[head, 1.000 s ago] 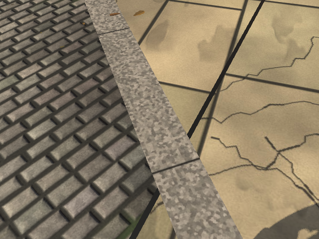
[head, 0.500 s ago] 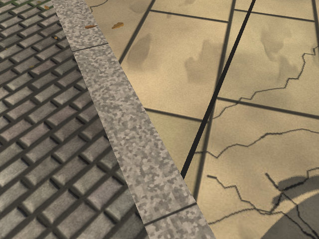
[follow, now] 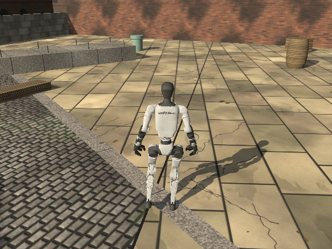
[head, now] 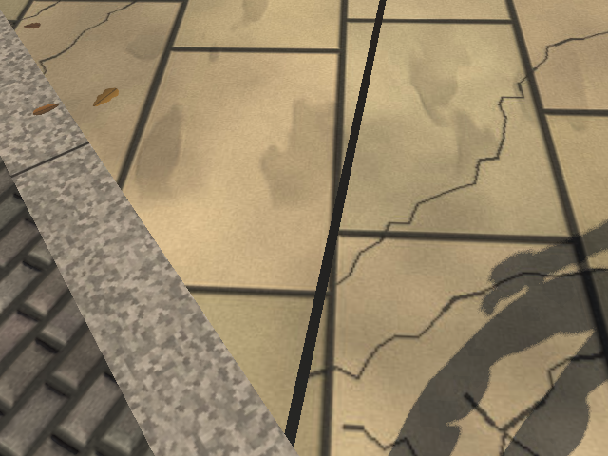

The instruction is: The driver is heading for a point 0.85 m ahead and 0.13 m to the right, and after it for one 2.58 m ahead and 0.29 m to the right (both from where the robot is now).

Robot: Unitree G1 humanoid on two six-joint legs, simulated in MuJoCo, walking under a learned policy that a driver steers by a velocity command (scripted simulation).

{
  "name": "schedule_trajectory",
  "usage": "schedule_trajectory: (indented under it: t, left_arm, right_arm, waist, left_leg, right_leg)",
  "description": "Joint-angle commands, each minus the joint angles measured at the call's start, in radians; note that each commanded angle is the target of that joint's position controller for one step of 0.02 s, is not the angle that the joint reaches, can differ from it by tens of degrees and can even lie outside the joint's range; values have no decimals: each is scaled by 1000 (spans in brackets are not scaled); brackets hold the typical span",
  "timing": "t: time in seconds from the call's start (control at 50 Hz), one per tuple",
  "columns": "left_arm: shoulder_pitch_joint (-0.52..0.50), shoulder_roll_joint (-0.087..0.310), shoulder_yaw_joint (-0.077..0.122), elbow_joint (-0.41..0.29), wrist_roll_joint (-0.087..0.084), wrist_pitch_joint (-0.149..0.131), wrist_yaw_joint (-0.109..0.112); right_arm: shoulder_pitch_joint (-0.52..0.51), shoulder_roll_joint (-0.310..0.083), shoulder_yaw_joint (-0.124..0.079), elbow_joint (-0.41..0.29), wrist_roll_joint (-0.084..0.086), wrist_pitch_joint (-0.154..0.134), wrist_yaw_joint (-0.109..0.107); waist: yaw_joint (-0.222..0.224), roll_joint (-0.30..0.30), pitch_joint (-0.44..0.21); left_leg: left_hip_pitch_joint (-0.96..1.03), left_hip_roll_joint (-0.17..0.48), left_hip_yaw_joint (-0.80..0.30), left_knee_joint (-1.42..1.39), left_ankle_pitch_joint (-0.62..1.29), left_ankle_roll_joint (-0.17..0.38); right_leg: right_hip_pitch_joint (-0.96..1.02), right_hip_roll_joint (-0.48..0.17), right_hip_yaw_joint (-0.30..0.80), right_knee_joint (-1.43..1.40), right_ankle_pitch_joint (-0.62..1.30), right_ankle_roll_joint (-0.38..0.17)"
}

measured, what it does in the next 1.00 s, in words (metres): walks ahead, turning right: left foot, then right foot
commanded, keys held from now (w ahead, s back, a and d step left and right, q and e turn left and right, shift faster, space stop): w+e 0.68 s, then w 0.22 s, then w+q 0.10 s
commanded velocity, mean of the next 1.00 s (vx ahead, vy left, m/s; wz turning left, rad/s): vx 0.50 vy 0.00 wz -0.48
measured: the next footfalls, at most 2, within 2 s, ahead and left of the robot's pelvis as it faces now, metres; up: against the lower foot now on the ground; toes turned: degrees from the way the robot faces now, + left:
left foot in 0.32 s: +0.39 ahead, +0.12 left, +0.00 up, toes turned -14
right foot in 0.84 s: +0.56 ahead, -0.23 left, +0.00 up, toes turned -30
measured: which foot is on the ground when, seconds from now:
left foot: up 0.00-0.30, down 0.32-0.84, up 0.86-1.00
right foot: down 0.00-0.32, up 0.34-0.82, down 0.84-1.00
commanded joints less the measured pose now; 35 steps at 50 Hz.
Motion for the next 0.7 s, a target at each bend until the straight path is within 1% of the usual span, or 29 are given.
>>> schedule_trajectory:
  t: [0.02,0.06,0.1,0.14,0.18,0.22,0.26,0.28,0.3,0.32,0.34,0.36,0.38,0.4,0.42,0.44,0.46,0.48,0.5,0.52,0.56,0.6,0.64,0.68,0.7]
  left_arm:
    - [-12,141,32,-80,-1,-18,16]
    - [23,169,41,-75,-6,-18,32]
    - [53,173,43,-70,-10,-12,42]
    - [83,173,43,-64,-12,-6,48]
    - [118,174,45,-52,-16,-2,49]
    - [138,164,44,-45,-20,5,52]
    - [135,166,46,-49,-16,13,59]
    - [128,168,48,-54,-13,17,61]
    - [114,155,44,-63,-11,21,60]
    - [104,115,28,-78,-5,20,54]
    - [126,62,8,-101,16,19,52]
    - [279,23,-5,-130,-26,6,48]
    - [249,144,15,-95,-38,7,52]
    - [133,190,29,-111,-30,13,52]
    - [84,174,29,-122,-21,17,54]
    - [51,159,32,-136,-10,18,51]
    - [60,137,32,-142,-16,22,44]
    - [66,115,29,-146,-23,27,40]
    - [59,95,25,-155,-24,33,38]
    - [43,85,23,-169,-22,37,37]
    - [7,75,18,-194,-16,40,34]
    - [-24,70,15,-207,-18,35,25]
    - [-81,60,9,-222,-17,28,12]
    - [-154,48,2,-247,-15,23,-1]
    - [-185,41,-2,-260,-14,22,-6]
  right_arm:
    - [16,-95,-31,-70,-16,6,-8]
    - [-56,-82,-28,-101,-19,14,-12]
    - [-132,-62,-21,-126,-17,11,-9]
    - [-200,-48,-14,-149,-8,4,-1]
    - [-248,-58,-14,-172,3,-1,7]
    - [-264,-83,-20,-186,6,-8,15]
    - [-245,-109,-28,-188,8,-17,22]
    - [-212,-121,-33,-182,8,-22,23]
    - [-135,-135,-43,-162,5,-27,19]
    - [-16,-168,-57,-142,-10,-32,14]
    - [145,-228,-70,-130,-15,-26,5]
    - [185,-281,-85,-94,-17,-11,13]
    - [139,-162,-59,-127,3,-6,17]
    - [95,-106,-45,-138,5,0,12]
    - [48,-99,-39,-142,-6,5,12]
    - [23,-82,-34,-133,-11,9,12]
    - [15,-77,-31,-128,-18,7,10]
    - [15,-74,-33,-120,-16,4,10]
    - [19,-78,-35,-113,-10,0,10]
    - [23,-91,-40,-105,-7,-4,10]
    - [29,-115,-49,-94,-5,-4,8]
    - [29,-130,-54,-88,-5,2,6]
    - [35,-141,-56,-83,-3,9,3]
    - [67,-156,-59,-71,2,18,-1]
    - [93,-161,-59,-60,7,23,-1]
  waist:
    - [-33,-67,-93]
    - [-17,-63,-62]
    - [11,-77,-49]
    - [40,-98,-40]
    - [59,-107,-34]
    - [58,-109,-35]
    - [37,-124,-39]
    - [19,-139,-48]
    - [-22,-143,-81]
    - [-80,-116,-184]
    - [-128,20,-339]
    - [-38,394,-409]
    - [-68,218,-312]
    - [-95,109,-188]
    - [-75,34,-120]
    - [-60,35,-68]
    - [-38,66,-59]
    - [-33,85,-55]
    - [-30,85,-49]
    - [-29,75,-42]
    - [-30,52,-35]
    - [-37,43,-33]
    - [-57,37,-20]
    - [-86,28,0]
    - [-99,22,9]
  left_leg:
    - [-125,41,-21,-102,79,-33]
    - [-147,22,-8,-243,187,-62]
    - [-113,-8,-5,-413,325,-71]
    - [-55,-42,5,-547,430,-69]
    - [-24,-60,-5,-607,466,-63]
    - [-24,-63,-32,-659,435,-50]
    - [-4,-62,-47,-681,353,-30]
    - [36,-65,-40,-686,302,-15]
    - [144,-72,-19,-720,291,9]
    - [354,-12,-57,-706,286,54]
    - [626,164,-241,-682,228,105]
    - [878,359,-731,-799,-11,262]
    - [810,339,-721,-838,-188,226]
    - [681,292,-534,-846,-140,178]
    - [554,249,-411,-866,4,159]
    - [470,215,-325,-888,108,157]
    - [416,191,-252,-913,164,148]
    - [392,177,-202,-938,195,152]
    - [382,175,-160,-956,232,162]
    - [378,181,-128,-971,270,173]
    - [393,190,-65,-988,350,186]
    - [411,176,12,-994,406,177]
    - [416,155,88,-994,433,158]
    - [441,159,134,-990,445,146]
    - [458,167,141,-986,449,146]
  right_leg:
    - [132,-249,302,-238,207,-195]
    - [99,-225,260,-249,231,-182]
    - [74,-186,223,-240,187,-148]
    - [53,-169,218,-234,121,-121]
    - [72,-186,258,-218,81,-110]
    - [143,-211,312,-164,62,-102]
    - [207,-240,368,-99,89,-93]
    - [221,-245,388,-63,125,-86]
    - [215,-218,385,1,182,-69]
    - [160,-161,344,168,196,-41]
    - [12,-74,237,456,-35,0]
    - [-356,22,157,746,-470,52]
    - [-455,-68,191,854,-416,62]
    - [-472,-101,160,860,-316,67]
    - [-432,-137,133,836,-243,75]
    - [-416,-163,132,786,-199,78]
    - [-370,-189,127,758,-173,77]
    - [-354,-199,111,737,-162,79]
    - [-362,-206,98,720,-154,83]
    - [-381,-213,94,695,-133,87]
    - [-419,-221,91,621,-69,99]
    - [-417,-220,75,517,35,100]
    - [-385,-208,40,397,137,94]
    - [-365,-194,-1,305,186,84]
    - [-356,-186,-12,268,180,77]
